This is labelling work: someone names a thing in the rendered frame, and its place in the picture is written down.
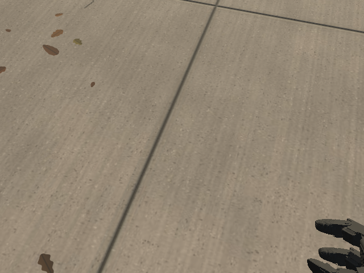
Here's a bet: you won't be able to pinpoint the right robot hand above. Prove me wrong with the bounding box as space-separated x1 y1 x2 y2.
307 218 364 273

